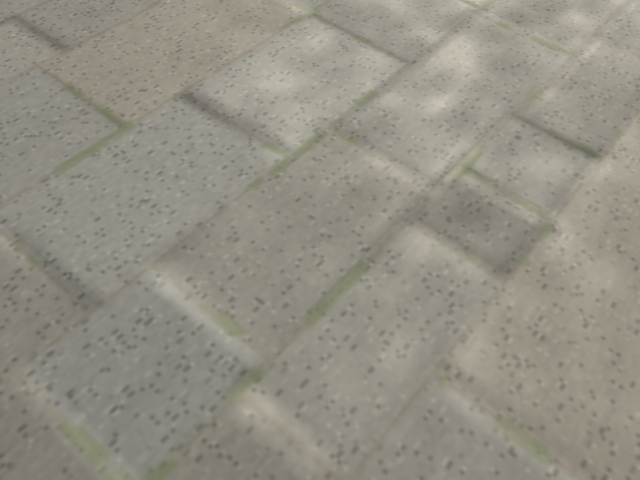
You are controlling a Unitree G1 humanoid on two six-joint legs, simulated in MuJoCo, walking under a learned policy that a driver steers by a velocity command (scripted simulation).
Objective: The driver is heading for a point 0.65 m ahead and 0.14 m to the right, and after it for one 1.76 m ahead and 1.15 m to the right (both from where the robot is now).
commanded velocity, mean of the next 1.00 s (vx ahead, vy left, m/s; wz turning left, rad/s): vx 0.50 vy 0.00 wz -0.38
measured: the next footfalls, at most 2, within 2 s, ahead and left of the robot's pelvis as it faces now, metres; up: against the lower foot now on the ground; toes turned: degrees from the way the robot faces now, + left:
right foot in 0.28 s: +0.36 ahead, -0.16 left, +0.00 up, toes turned -6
left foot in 0.76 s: +0.67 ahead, -0.02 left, +0.00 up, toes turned -25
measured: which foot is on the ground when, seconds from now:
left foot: down 0.00-0.28, up 0.30-0.74, down 0.76-1.00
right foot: up 0.00-0.26, down 0.28-0.78, up 0.80-1.00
